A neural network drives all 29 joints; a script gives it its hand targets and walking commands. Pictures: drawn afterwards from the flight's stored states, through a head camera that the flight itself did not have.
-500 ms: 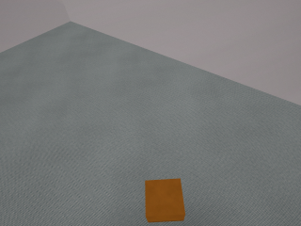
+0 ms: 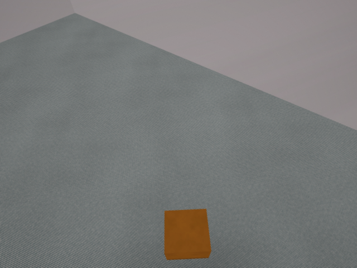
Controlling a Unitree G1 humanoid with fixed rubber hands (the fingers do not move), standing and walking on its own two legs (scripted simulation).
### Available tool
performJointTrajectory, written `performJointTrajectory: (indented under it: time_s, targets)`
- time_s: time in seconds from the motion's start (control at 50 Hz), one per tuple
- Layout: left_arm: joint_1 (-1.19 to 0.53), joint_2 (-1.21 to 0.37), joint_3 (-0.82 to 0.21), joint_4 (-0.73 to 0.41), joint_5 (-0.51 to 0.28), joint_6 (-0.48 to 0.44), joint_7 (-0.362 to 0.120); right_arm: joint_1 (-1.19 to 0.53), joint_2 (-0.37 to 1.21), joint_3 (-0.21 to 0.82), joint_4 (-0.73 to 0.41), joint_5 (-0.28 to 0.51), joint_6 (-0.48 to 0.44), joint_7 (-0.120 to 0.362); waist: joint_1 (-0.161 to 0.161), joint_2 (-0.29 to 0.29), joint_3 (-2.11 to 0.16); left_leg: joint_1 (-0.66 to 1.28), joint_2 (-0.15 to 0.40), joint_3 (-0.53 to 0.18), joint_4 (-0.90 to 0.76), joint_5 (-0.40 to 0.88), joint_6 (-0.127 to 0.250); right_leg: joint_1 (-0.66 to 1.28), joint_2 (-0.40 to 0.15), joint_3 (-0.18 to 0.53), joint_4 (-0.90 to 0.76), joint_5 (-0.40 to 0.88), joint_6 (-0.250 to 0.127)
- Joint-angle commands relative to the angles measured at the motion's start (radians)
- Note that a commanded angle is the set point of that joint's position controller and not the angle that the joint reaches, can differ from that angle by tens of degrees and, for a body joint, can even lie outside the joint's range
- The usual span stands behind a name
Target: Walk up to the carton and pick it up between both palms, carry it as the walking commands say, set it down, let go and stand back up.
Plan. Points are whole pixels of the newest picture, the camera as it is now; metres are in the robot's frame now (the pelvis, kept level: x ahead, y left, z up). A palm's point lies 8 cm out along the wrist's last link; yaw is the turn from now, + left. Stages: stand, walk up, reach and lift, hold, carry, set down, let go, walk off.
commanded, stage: stand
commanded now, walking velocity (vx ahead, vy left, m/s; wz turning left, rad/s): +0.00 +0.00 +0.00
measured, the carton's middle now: (186, 234) +0.36 +0.02 -0.69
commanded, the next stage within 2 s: reach and lift in 0.02 s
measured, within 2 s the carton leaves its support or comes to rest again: neither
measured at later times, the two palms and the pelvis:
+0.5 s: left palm out of the picture +0.11 +0.21 -0.16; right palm out of the picture +0.15 -0.22 -0.17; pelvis -0.03 -0.01 -0.04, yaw +1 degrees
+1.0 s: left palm (113, 237) +0.22 +0.22 -0.18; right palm (255, 237) +0.24 -0.18 -0.21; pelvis -0.16 -0.02 -0.10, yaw +4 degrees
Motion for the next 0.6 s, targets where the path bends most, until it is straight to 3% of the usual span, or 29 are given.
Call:
performJointTrajectory:
  time_s: [0.0, 0.02, 0.04, 0.06, 0.08, 0.1, 0.12, 0.14, 0.16, 0.18, 0.2, 0.22, 0.24, 0.26, 0.28, 0.3, 0.34, 0.38, 0.4, 0.42, 0.44, 0.46, 0.48, 0.5, 0.54, 0.56, 0.58]
  targets:
    - [0.086, 0.113, -0.017, 0.055, 0.018, -0.035, 0.001, 0.100, -0.049, -0.033, -0.038, 0.000, 0.002, -0.018, -0.043, -0.062, 0.002, 0.052, 0.153, -0.097, -0.067, 0.347, -0.002, -0.049, -0.103, 0.058, -0.070, 0.405, -0.044]
    - [-0.265, 0.217, -0.040, -0.296, -0.086, -0.015, 0.007, -0.251, -0.151, 0.031, -0.388, 0.123, 0.016, -0.018, -0.101, -0.007, -0.121, -0.382, 0.086, -0.146, 0.043, 0.025, -0.031, -0.170, -0.045, 0.007, 0.063, -0.010, -0.036]
    - [-0.616, 0.208, -0.029, -0.591, -0.059, 0.049, 0.014, -0.601, -0.113, 0.055, -0.633, 0.117, 0.080, -0.025, -0.085, 0.028, -0.118, -0.405, 0.075, -0.133, 0.072, 0.005, -0.038, -0.185, -0.063, 0.005, 0.079, -0.070, -0.059]
    - [-0.549, 0.176, -0.019, -0.513, -0.048, 0.133, 0.011, -0.515, -0.105, 0.073, -0.572, 0.085, 0.161, -0.018, -0.031, -0.009, -0.073, -0.423, 0.085, -0.141, 0.077, 0.017, -0.004, -0.203, -0.067, 0.005, 0.081, -0.063, -0.066]
    - [-0.521, 0.173, -0.040, -0.503, -0.075, 0.188, 0.015, -0.446, -0.121, 0.046, -0.539, 0.081, 0.211, -0.018, -0.081, -0.005, -0.072, -0.453, 0.118, -0.163, 0.072, -0.055, -0.007, -0.200, -0.058, 0.012, 0.115, -0.036, -0.057]
    - [-0.485, 0.181, -0.048, -0.496, -0.084, 0.252, 0.016, -0.396, -0.147, 0.029, -0.508, 0.067, 0.277, -0.006, -0.069, 0.032, -0.044, -0.468, 0.126, -0.178, 0.062, -0.024, -0.027, -0.213, -0.048, -0.006, 0.156, -0.018, -0.033]
    - [-0.435, 0.165, -0.072, -0.557, -0.119, 0.323, 0.012, -0.333, -0.150, 0.017, -0.568, 0.060, 0.350, 0.011, -0.075, 0.066, -0.074, -0.474, 0.130, -0.182, 0.084, 0.052, -0.015, -0.192, -0.037, 0.005, 0.179, 0.029, -0.033]
    - [-0.415, 0.174, -0.080, -0.571, -0.158, 0.387, 0.008, -0.264, -0.155, -0.013, -0.536, 0.061, 0.420, 0.013, -0.070, 0.044, -0.118, -0.445, 0.106, -0.185, 0.125, 0.136, -0.011, -0.193, -0.040, 0.033, 0.181, 0.094, -0.044]
    - [-0.319, 0.176, -0.095, -0.547, -0.151, 0.434, -0.006, -0.204, -0.110, -0.005, -0.538, 0.053, 0.469, 0.022, -0.057, -0.005, -0.179, -0.379, 0.075, -0.188, 0.175, 0.318, -0.021, -0.176, -0.029, 0.035, 0.180, 0.198, -0.041]
    - [-0.259, 0.160, -0.110, -0.552, -0.157, 0.467, -0.012, -0.151, -0.110, -0.047, -0.537, 0.040, 0.492, 0.019, -0.091, 0.006, -0.242, -0.319, 0.067, -0.199, 0.207, 0.477, -0.035, -0.165, -0.025, 0.044, 0.186, 0.303, -0.038]
    - [-0.206, 0.141, -0.127, -0.540, -0.140, 0.477, -0.017, -0.104, -0.083, -0.047, -0.528, 0.031, 0.506, 0.022, -0.079, -0.012, -0.252, -0.329, 0.069, -0.229, 0.226, 0.585, -0.037, -0.195, -0.021, 0.046, 0.209, 0.371, -0.034]
    - [-0.202, 0.140, -0.129, -0.579, -0.132, 0.471, -0.022, -0.092, -0.076, -0.066, -0.563, 0.022, 0.498, 0.029, -0.071, 0.014, -0.304, -0.332, 0.056, -0.239, 0.255, 0.647, -0.033, -0.195, -0.013, 0.059, 0.234, 0.418, -0.038]
    - [-0.220, 0.133, -0.122, -0.588, -0.116, 0.468, -0.037, -0.077, -0.050, -0.076, -0.565, 0.017, 0.503, 0.028, -0.088, -0.004, -0.262, -0.359, 0.046, -0.238, 0.256, 0.608, -0.023, -0.230, -0.020, 0.065, 0.226, 0.442, -0.038]
    - [-0.201, 0.135, -0.116, -0.584, -0.100, 0.444, -0.041, -0.098, -0.039, -0.072, -0.597, 0.000, 0.480, 0.035, -0.052, -0.043, -0.279, -0.392, 0.046, -0.262, 0.267, 0.631, -0.009, -0.270, -0.010, 0.052, 0.275, 0.427, -0.031]
    - [-0.176, 0.125, -0.099, -0.559, -0.071, 0.448, -0.037, -0.096, -0.061, -0.098, -0.578, -0.024, 0.480, 0.036, -0.063, -0.042, -0.266, -0.418, 0.045, -0.257, 0.277, 0.657, -0.012, -0.274, -0.009, 0.059, 0.274, 0.447, -0.030]
    - [-0.190, 0.135, -0.062, -0.570, -0.063, 0.423, -0.046, -0.114, -0.084, -0.126, -0.607, -0.049, 0.459, 0.037, -0.076, -0.082, -0.297, -0.477, 0.043, -0.249, 0.294, 0.643, -0.008, -0.227, -0.006, 0.070, 0.291, 0.492, -0.032]
    - [-0.184, 0.135, 0.000, -0.564, -0.034, 0.357, -0.061, -0.146, -0.062, -0.109, -0.667, -0.063, 0.373, 0.045, -0.066, -0.104, -0.379, -0.537, 0.026, -0.251, 0.330, 0.681, -0.005, -0.214, -0.015, 0.070, 0.352, 0.602, -0.023]
    - [-0.251, 0.139, 0.041, -0.566, -0.043, 0.274, -0.078, -0.170, -0.046, -0.116, -0.646, -0.071, 0.291, 0.036, -0.110, -0.118, -0.397, -0.690, 0.005, -0.237, 0.367, 0.563, -0.019, -0.201, -0.050, 0.086, 0.419, 0.740, -0.025]
    - [-0.300, 0.143, 0.083, -0.611, -0.031, 0.238, -0.089, -0.239, -0.026, -0.113, -0.715, -0.064, 0.264, 0.033, -0.093, -0.155, -0.520, -0.708, 0.000, -0.238, 0.387, 0.562, -0.018, -0.156, -0.046, 0.081, 0.447, 0.792, -0.014]
    - [-0.331, 0.163, 0.106, -0.606, -0.027, 0.193, -0.081, -0.252, -0.024, -0.117, -0.683, -0.062, 0.220, 0.031, -0.097, -0.124, -0.542, -0.737, -0.008, -0.231, 0.406, 0.538, -0.028, -0.175, -0.052, 0.089, 0.477, 0.827, -0.017]
    - [-0.374, 0.175, 0.123, -0.655, -0.028, 0.165, -0.088, -0.294, -0.056, -0.144, -0.723, -0.056, 0.199, 0.032, -0.110, -0.121, -0.632, -0.741, -0.008, -0.231, 0.419, 0.558, -0.029, -0.144, -0.050, 0.101, 0.487, 0.877, -0.013]
    - [-0.370, 0.176, 0.148, -0.613, -0.004, 0.142, -0.075, -0.283, -0.036, -0.146, -0.664, -0.057, 0.174, 0.025, -0.114, -0.110, -0.634, -0.787, -0.008, -0.238, 0.423, 0.560, -0.035, -0.165, -0.045, 0.096, 0.508, 0.890, -0.013]
    - [-0.407, 0.160, 0.134, -0.650, -0.031, 0.121, -0.076, -0.308, -0.016, -0.145, -0.675, -0.026, 0.158, 0.019, -0.128, -0.085, -0.690, -0.763, -0.007, -0.236, 0.435, 0.561, -0.042, -0.195, -0.041, 0.084, 0.516, 0.864, -0.016]
    - [-0.429, 0.172, 0.156, -0.664, -0.014, 0.109, -0.080, -0.365, -0.029, -0.137, -0.730, -0.017, 0.148, 0.011, -0.107, -0.093, -0.707, -0.797, -0.011, -0.222, 0.444, 0.526, -0.042, -0.186, -0.045, 0.103, 0.505, 0.868, -0.016]
    - [-0.545, 0.215, 0.176, -0.730, -0.005, 0.109, -0.078, -0.461, -0.044, -0.137, -0.779, -0.001, 0.157, 0.000, -0.097, -0.071, -0.780, -0.762, -0.013, -0.199, 0.475, 0.480, -0.049, -0.195, -0.036, 0.088, 0.510, 0.755, -0.003]
    - [-0.541, 0.218, 0.187, -0.722, -0.009, 0.115, -0.074, -0.468, -0.058, -0.148, -0.759, 0.002, 0.168, -0.008, -0.087, -0.074, -0.741, -0.825, -0.020, -0.186, 0.472, 0.440, -0.048, -0.188, -0.035, 0.088, 0.507, 0.740, 0.005]
    - [-0.607, 0.219, 0.160, -0.705, -0.009, 0.132, -0.069, -0.507, -0.054, -0.143, -0.745, 0.012, 0.183, -0.018, -0.115, -0.055, -0.719, -0.801, -0.011, -0.190, 0.477, 0.385, -0.048, -0.256, -0.028, 0.063, 0.510, 0.620, 0.009]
